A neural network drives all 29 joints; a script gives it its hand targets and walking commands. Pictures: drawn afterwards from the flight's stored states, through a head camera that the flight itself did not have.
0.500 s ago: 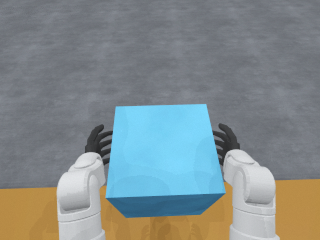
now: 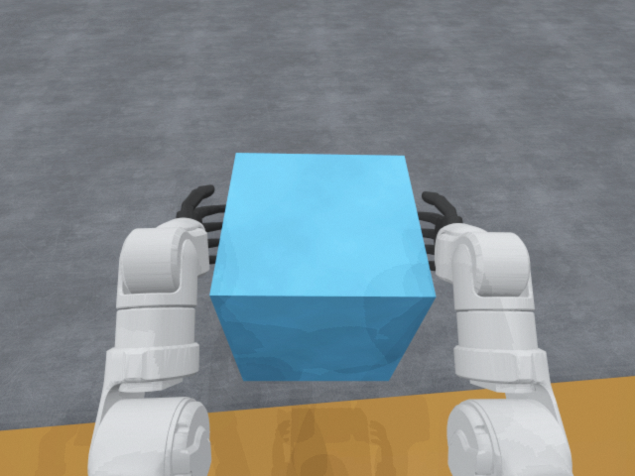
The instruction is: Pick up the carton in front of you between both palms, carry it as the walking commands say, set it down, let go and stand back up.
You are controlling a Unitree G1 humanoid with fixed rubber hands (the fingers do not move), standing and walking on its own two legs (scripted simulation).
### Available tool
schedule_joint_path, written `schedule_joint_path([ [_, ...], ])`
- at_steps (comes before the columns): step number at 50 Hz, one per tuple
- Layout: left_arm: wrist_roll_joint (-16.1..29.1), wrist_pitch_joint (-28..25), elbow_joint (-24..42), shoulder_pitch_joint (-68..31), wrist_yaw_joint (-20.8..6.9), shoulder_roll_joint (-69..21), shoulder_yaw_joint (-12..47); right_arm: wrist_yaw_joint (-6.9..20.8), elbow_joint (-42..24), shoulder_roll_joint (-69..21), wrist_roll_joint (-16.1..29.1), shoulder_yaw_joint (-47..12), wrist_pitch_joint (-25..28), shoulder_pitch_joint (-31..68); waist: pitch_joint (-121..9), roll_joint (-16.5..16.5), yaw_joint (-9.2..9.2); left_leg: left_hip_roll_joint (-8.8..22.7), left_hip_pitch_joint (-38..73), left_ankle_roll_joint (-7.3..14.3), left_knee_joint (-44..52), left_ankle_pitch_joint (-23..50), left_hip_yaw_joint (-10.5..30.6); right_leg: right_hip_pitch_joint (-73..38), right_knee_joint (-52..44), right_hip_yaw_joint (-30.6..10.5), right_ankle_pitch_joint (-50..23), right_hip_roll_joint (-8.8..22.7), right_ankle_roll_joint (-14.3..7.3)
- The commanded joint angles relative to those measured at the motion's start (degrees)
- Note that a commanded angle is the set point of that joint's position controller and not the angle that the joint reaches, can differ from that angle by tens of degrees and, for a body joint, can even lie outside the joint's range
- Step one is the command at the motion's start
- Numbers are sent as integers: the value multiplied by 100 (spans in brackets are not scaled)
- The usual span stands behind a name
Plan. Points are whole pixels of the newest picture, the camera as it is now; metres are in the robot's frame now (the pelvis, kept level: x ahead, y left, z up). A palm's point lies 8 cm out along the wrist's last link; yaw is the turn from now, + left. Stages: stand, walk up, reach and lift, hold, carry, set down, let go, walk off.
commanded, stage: carry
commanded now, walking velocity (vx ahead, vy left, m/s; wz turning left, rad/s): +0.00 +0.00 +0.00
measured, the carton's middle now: (318, 275) +0.38 +0.01 +0.03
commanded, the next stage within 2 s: none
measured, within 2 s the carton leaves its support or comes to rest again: neither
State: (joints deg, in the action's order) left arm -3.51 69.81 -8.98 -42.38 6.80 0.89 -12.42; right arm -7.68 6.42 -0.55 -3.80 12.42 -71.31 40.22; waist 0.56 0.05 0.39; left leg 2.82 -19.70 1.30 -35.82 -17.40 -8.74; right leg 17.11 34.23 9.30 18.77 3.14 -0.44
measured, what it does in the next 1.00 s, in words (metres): stands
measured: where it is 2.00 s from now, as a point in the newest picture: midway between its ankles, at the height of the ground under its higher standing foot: outside the picture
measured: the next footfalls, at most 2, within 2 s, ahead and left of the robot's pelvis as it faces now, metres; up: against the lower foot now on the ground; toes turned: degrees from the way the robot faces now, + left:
none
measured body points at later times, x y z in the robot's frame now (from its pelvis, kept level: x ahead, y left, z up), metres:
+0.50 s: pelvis +0.02 -0.01 +0.01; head +0.09 -0.01 +0.45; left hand +0.41 +0.15 +0.11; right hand +0.41 -0.16 +0.11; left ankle -0.03 +0.10 -0.72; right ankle -0.04 -0.11 -0.73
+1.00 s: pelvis +0.00 -0.01 +0.00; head +0.00 -0.01 +0.45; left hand +0.37 +0.14 +0.12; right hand +0.36 -0.16 +0.11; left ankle +0.01 +0.10 -0.73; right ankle -0.04 -0.11 -0.73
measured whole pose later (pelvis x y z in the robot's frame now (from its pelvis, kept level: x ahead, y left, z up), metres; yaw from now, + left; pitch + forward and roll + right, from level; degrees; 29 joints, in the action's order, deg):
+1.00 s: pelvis +0.00 -0.01 +0.00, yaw +0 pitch +2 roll +0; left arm -3.9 69.4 -11.4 -39.9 6.6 0.5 -12.0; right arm -7.5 9.5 -0.5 -3.8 11.5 -70.8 38.2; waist -2.7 0.2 0.1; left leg 1.9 -19.3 1.1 -33.5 -16.3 -6.4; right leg 14.5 33.4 5.4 21.1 1.4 -0.9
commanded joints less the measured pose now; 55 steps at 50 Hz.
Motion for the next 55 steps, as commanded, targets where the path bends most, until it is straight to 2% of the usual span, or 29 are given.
schedule_joint_path([
  [1, 2569, -42, 871, -3901, -1277, -6616, 3489, 1200, -1058, -6344, 2561, -3600, 237, 4458, -3225, 107, -5, 379, 1253, 43, 33, 4034, 382, -1448, 168, -418, -4568, 428, -166],
  [3, 2533, -31, 1008, -3859, -1254, -6562, 3553, 1190, -1152, -6332, 2549, -3674, 227, 4414, -3250, 140, -7, 316, 1341, 41, 207, 3981, 354, -1468, 157, -427, -4589, 398, -185],
  [7, 2436, -26, 1181, -3712, -1236, -6453, 3698, 1215, -1214, -6273, 2511, -3799, 224, 4224, -3327, -275, -62, 471, 2116, 192, 79, 5482, 537, -905, -96, -308, -3326, 105, -101],
  [9, 2402, -33, 1239, -3686, -1241, -6407, 3767, 1236, -1239, -6247, 2489, -3862, 239, 4155, -3325, -389, -83, 503, 2214, 241, -4, 5681, 598, -910, -385, -288, -3081, 5, -74],
  [11, 2395, -37, 1244, -3656, -1260, -6356, 3824, 1249, -1269, -6218, 2467, -3921, 257, 4090, -3327, -171, -52, 356, 1713, 155, -45, 4832, 483, -1471, -372, -369, -4111, 106, -121],
  [14, 2401, -49, 1224, -3575, -1310, -6327, 3878, 1251, -1315, -6205, 2417, -3982, 283, 4036, -3269, 563, 62, -87, 453, -82, 610, 2143, 159, -2723, 71, -725, -6607, 548, -403],
  [15, 2409, -54, 1243, -3592, -1325, -6330, 3904, 1255, -1334, -6215, 2409, -4003, 288, 4068, -3214, 668, 78, -146, 472, -106, 974, 1849, 123, -2772, 117, -766, -6766, 608, -436],
  [16, 2418, -59, 1257, -3594, -1335, -6328, 3928, 1265, -1335, -6211, 2412, -4018, 286, 4100, -3184, 607, 80, -130, 836, -110, 1159, 2284, 128, -2511, 145, -731, -6447, 562, -391],
  [17, 2424, -64, 1260, -3560, -1339, -6324, 3945, 1279, -1305, -6196, 2421, -4021, 279, 4099, -3201, 376, 62, -26, 1476, -83, 1057, 3367, 195, -1957, 199, -628, -5652, 434, -300],
  [19, 2403, -75, 1240, -3464, -1335, -6340, 3966, 1307, -1156, -6149, 2425, -3992, 276, 3944, -3325, -521, -120, 565, 3171, 244, 286, 6698, 658, -185, 233, -295, -2679, -9, -83],
  [20, 2382, -84, 1221, -3442, -1334, -6377, 3978, 1319, -1108, -6144, 2411, -3986, 286, 3925, -3272, -1001, -207, 898, 3743, 507, 103, 7729, 949, 549, -152, -249, -560, -254, -47],
  [21, 2380, -94, 1221, -3486, -1334, -6373, 3966, 1333, -1083, -6154, 2408, -3999, 293, 3913, -3186, -1108, -236, 993, 3965, 628, 21, 7803, 1031, 807, -639, -288, 0, -345, -20],
  [22, 2379, -91, 1178, -3530, -1341, -6356, 3948, 1344, -1050, -6163, 2406, -4007, 302, 3910, -3157, -1060, -195, 924, 3704, 569, -63, 7404, 973, 418, -1130, -271, -558, -357, -3],
  [23, 2386, -83, 1104, -3531, -1362, -6350, 3937, 1349, -1015, -6154, 2403, -4009, 316, 3862, -3170, -870, -106, 776, 2967, 408, -106, 6433, 810, -427, -1348, -315, -1797, -241, -7],
  [24, 2387, -84, 1057, -3596, -1376, -6294, 3915, 1355, -1047, -6177, 2429, -4024, 320, 3914, -3167, -310, -31, 505, 1873, 172, -182, 4950, 576, -1505, -849, -461, -3893, 11, -60],
  [25, 2399, -74, 909, -3463, -1396, -6264, 3887, 1341, -1034, -6185, 2420, -4010, 322, 3914, -3246, 354, 70, 176, 573, -55, -401, 2837, 315, -2707, -269, -816, -6451, 494, -283],
  [26, 2419, -91, 831, -3351, -1422, -6293, 3876, 1319, -1026, -6195, 2384, -3985, 329, 3890, -3242, 1037, 183, -171, -589, -188, -413, 235, 201, -3623, 29, -1237, -8277, 984, -615],
  [27, 2437, -116, 863, -3368, -1438, -6349, 3866, 1305, -1036, -6207, 2378, -3972, 332, 3948, -3164, 1279, 298, -261, -1186, -201, -157, -932, 315, -4026, 9, -1455, -8616, 1179, -866],
  [29, 2484, -136, 966, -3551, -1448, -6376, 3885, 1308, -1033, -6219, 2374, -3973, 329, 4122, -3065, 994, 217, -217, -534, -160, 709, -178, 333, -3434, 44, -1256, -7552, 1065, -767],
  [31, 2556, -139, 1010, -3619, -1463, -6371, 3924, 1338, -917, -6194, 2356, -3868, 316, 4032, -3105, 781, 2, 75, 1235, -48, 1177, 2014, 442, -1812, -6, -849, -5024, 701, -345],
  [32, 2568, -119, 957, -3630, -1475, -6432, 3918, 1345, -765, -6152, 2331, -3809, 320, 4008, -3215, 149, -24, 703, 1993, 262, 427, 4736, 941, -1026, 55, -627, -3243, 420, -120],
  [33, 2553, -109, 891, -3716, -1480, -6467, 3915, 1351, -651, -6127, 2306, -3787, 338, 3953, -3288, -398, -65, 1025, 2230, 511, 203, 5963, 1141, -754, -29, -618, -1813, 206, -47],
  [34, 2546, -113, 860, -3777, -1474, -6477, 3918, 1364, -615, -6138, 2329, -3774, 350, 3918, -3258, -689, -71, 1079, 2298, 546, 200, 6047, 1157, -622, -105, -637, -1187, 134, -43],
  [35, 2551, -113, 824, -3831, -1465, -6497, 3908, 1373, -604, -6145, 2351, -3746, 357, 3916, -3219, -737, -62, 1003, 2162, 496, 200, 5683, 1097, -695, -213, -670, -1208, 134, -40],
  [38, 2551, -110, 638, -3771, -1440, -6512, 3801, 1377, -586, -6155, 2382, -3644, 346, 3935, -3111, -387, 23, 601, 1426, 260, 92, 4197, 778, -1174, -72, -822, -2975, 404, -122],
  [40, 2533, -112, 529, -3695, -1431, -6517, 3699, 1372, -563, -6157, 2390, -3610, 326, 3994, -3101, -98, 11, 487, 1266, 189, 101, 3337, 720, -1235, -59, -894, -3586, 557, -174],
  [43, 2503, -110, 428, -3686, -1436, -6516, 3574, 1370, -528, -6201, 2435, -3611, 310, 4136, -3033, 93, -6, 525, 1214, 183, 191, 2937, 757, -1171, -129, -861, -3208, 546, -167],
  [48, 2476, -108, 307, -3751, -1442, -6510, 3435, 1370, -449, -6274, 2500, -3577, 308, 4295, -2832, 33, 0, 588, 1132, 149, 413, 2522, 809, -995, -327, -862, -2266, 487, -172],
  [55, 2444, -105, 95, -3788, -1435, -6492, 3273, 1373, -160, -6278, 2454, -3376, 298, 4244, -2585, -12, 0, 588, 1028, 103, 672, 1858, 822, -778, -579, -925, -1610, 493, -190],
])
